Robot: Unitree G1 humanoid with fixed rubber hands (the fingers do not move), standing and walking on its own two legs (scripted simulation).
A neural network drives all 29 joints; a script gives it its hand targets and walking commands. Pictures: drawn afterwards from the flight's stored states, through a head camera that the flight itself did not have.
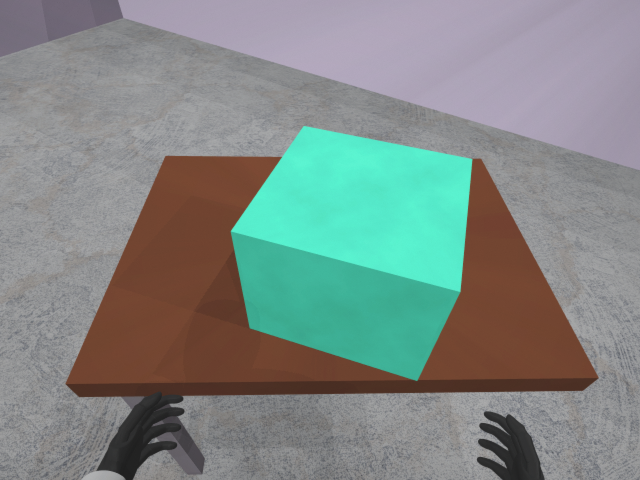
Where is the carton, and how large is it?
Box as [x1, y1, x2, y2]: [231, 126, 471, 380]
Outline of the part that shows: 303,126 231,230 249,326 253,329 417,380 460,290 471,159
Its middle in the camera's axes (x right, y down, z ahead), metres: +0.06 +0.02 +0.63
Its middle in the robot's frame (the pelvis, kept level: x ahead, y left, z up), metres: +0.46 -0.01 +0.01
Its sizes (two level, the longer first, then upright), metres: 0.281 0.270 0.231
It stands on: a table, 0.67 m high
